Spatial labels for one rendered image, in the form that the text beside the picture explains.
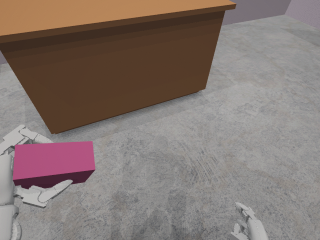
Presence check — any sponge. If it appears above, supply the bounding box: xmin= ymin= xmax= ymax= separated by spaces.
xmin=13 ymin=141 xmax=96 ymax=189

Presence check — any left robot hand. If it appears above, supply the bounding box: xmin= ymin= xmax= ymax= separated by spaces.
xmin=0 ymin=124 xmax=73 ymax=209

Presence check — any left robot forearm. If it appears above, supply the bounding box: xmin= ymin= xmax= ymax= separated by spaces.
xmin=0 ymin=204 xmax=22 ymax=240

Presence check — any right robot hand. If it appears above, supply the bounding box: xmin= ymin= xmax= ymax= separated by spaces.
xmin=231 ymin=202 xmax=269 ymax=240

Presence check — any table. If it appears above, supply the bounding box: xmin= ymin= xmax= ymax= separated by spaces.
xmin=0 ymin=0 xmax=237 ymax=134

